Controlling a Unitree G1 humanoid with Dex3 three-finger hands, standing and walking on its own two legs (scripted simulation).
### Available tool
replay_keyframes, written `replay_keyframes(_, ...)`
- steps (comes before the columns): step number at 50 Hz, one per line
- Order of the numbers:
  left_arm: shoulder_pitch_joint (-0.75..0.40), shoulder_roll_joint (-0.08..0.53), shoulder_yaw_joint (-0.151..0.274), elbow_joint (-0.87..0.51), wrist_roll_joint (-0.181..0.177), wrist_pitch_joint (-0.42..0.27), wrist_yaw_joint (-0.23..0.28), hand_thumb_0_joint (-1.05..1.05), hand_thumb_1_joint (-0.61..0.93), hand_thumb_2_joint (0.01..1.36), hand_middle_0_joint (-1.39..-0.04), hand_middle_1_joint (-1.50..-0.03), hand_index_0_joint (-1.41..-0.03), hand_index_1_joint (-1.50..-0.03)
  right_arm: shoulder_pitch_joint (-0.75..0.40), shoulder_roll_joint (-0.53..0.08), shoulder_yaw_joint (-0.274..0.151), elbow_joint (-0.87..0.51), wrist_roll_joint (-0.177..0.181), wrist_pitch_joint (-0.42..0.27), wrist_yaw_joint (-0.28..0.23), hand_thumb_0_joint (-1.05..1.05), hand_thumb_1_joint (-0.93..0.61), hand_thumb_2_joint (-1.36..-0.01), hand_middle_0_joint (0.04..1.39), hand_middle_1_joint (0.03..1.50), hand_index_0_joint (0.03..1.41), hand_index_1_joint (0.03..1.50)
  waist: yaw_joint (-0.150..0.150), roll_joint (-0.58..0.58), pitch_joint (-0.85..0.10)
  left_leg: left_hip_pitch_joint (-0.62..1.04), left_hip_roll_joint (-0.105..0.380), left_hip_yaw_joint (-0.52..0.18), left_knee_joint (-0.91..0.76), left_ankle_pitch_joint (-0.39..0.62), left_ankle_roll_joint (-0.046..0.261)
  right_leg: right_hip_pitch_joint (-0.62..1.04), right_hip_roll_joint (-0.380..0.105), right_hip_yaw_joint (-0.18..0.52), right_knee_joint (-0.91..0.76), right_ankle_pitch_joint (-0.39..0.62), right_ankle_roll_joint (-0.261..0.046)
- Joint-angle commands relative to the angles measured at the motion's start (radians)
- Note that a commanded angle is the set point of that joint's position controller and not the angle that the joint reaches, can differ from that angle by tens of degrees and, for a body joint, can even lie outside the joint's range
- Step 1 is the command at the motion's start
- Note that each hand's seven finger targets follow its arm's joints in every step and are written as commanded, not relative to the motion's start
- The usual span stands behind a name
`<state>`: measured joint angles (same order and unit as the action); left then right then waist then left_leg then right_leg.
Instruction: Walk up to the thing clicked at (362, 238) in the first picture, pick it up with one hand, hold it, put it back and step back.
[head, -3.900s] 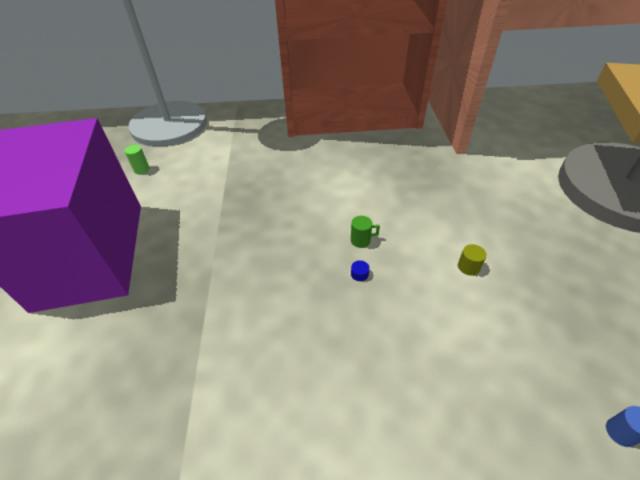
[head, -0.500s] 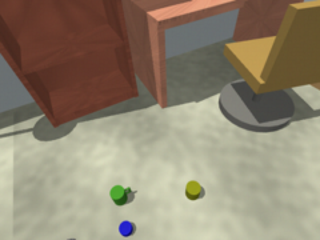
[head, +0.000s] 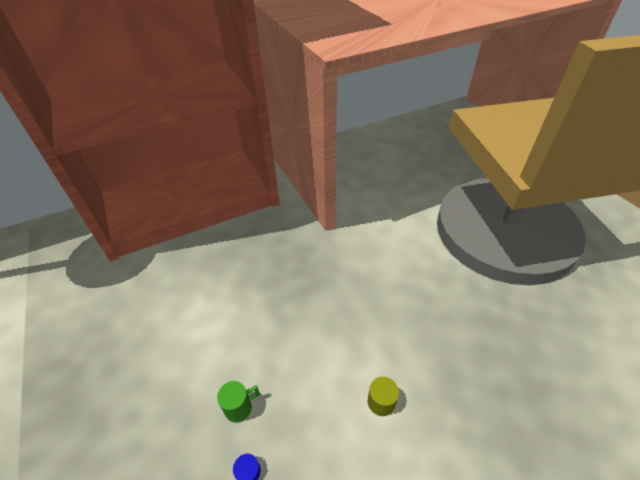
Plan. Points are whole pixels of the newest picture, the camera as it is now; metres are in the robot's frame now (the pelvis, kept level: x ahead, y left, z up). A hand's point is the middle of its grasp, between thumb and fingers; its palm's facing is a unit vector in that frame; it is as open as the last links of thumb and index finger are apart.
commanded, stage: walk up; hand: left
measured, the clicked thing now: (240, 399) +0.52 +0.28 -0.73
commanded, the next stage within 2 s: stand in 0.34 s
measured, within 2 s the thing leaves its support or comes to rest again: neither
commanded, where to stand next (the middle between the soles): +0.09 +0.00 m, yaw +1 degrees
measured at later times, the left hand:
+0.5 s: hand out of the picture +0.09 +0.25 -0.16, palm faces -0.02 -0.95 -0.33, open 7.3 cm
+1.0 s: hand out of the picture +0.11 +0.24 -0.15, palm faces -0.02 -0.94 -0.34, open 7.3 cm
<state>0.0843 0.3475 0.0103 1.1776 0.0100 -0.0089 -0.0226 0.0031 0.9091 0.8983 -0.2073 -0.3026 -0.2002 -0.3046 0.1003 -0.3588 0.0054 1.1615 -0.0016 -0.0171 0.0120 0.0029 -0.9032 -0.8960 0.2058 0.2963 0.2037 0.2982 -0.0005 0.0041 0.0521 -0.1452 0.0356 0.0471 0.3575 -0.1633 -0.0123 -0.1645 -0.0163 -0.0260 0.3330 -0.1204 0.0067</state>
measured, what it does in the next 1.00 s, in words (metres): stands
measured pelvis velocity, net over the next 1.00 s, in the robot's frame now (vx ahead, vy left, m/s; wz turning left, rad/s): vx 0.03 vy -0.01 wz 0.01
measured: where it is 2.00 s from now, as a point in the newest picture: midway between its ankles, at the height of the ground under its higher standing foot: outside the picture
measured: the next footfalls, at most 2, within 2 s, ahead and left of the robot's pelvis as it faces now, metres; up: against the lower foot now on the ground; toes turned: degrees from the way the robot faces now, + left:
none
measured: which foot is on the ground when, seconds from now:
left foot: down 0.00-1.00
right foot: down 0.00-1.00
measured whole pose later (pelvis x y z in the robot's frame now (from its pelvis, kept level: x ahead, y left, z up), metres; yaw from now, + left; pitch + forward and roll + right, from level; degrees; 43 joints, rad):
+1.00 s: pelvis +0.03 -0.01 +0.00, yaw +1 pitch -2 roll +0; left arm 0.09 0.34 0.00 1.15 0.01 -0.02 -0.01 0.00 0.91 0.90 -0.21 -0.30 -0.20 -0.30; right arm 0.10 -0.35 0.00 1.15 -0.01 -0.01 0.01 0.00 -0.90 -0.90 0.21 0.30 0.20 0.30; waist -0.01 0.01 0.04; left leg -0.09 0.04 0.03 0.30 -0.17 -0.03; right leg -0.12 -0.01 -0.04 0.31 -0.15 -0.01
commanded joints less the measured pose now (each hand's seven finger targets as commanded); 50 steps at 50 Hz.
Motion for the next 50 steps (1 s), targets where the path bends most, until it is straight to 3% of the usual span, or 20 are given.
replay_keyframes(1, -0.065, 0.205, 0.037, -0.064, -0.005, -0.024, 0.017, 0.000, 0.900, 0.900, -0.200, -0.300, -0.200, -0.300, -0.049, -0.214, -0.043, -0.055, -0.002, -0.017, -0.009, 0.000, -0.900, -0.900, 0.200, 0.300, 0.200, 0.300, 0.001, -0.008, -0.080, 0.024, 0.106, -0.114, -0.080, -0.022, 0.038, 0.003, -0.114, 0.116, -0.087, -0.072, -0.024)
replay_keyframes(21, -0.044, 0.208, 0.033, -0.069, 0.000, -0.026, 0.027, 0.000, 0.900, 0.900, -0.200, -0.300, -0.200, -0.300, -0.061, -0.201, -0.046, -0.064, -0.012, -0.014, -0.014, 0.000, -0.900, -0.900, 0.200, 0.300, 0.200, 0.300, 0.000, 0.003, -0.080, 0.008, 0.108, -0.118, -0.112, 0.026, 0.026, 0.055, -0.123, 0.100, -0.063, 0.009, -0.014)
replay_keyframes(28, -0.037, 0.209, 0.027, -0.080, -0.003, -0.030, 0.028, 0.000, 0.900, 0.900, -0.200, -0.300, -0.200, -0.300, -0.054, -0.201, -0.046, -0.064, -0.008, -0.016, -0.013, 0.000, -0.900, -0.900, 0.200, 0.300, 0.200, 0.300, -0.002, -0.007, -0.105, 0.045, 0.114, -0.114, -0.097, 0.111, 0.022, 0.065, -0.128, 0.095, -0.058, 0.075, -0.018)
replay_keyframes(39, -0.041, 0.212, 0.028, -0.091, -0.003, -0.029, 0.031, 0.000, 0.900, 0.900, -0.200, -0.300, -0.200, -0.300, -0.048, -0.203, -0.046, -0.068, -0.010, -0.013, -0.015, 0.000, -0.900, -0.900, 0.200, 0.300, 0.200, 0.300, -0.006, 0.001, -0.117, 0.056, 0.117, -0.103, -0.088, 0.153, 0.018, 0.093, -0.132, 0.086, -0.052, 0.149, -0.021)
replay_keyframes(50, -0.043, 0.215, 0.027, -0.093, -0.002, -0.025, 0.031, 0.000, 0.900, 0.900, -0.200, -0.300, -0.200, -0.300, -0.044, -0.203, -0.046, -0.070, -0.010, -0.009, -0.014, 0.000, -0.900, -0.900, 0.200, 0.300, 0.200, 0.300, -0.004, -0.002, -0.065, 0.025, 0.110, -0.106, -0.107, 0.039, 0.019, 0.060, -0.127, 0.096, -0.087, 0.017, -0.022)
